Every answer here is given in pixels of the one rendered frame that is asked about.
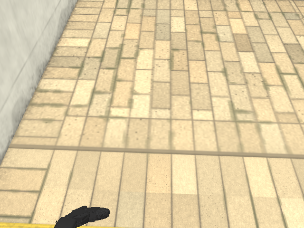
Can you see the robot left hand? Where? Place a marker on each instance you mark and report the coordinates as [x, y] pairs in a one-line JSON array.
[[81, 216]]

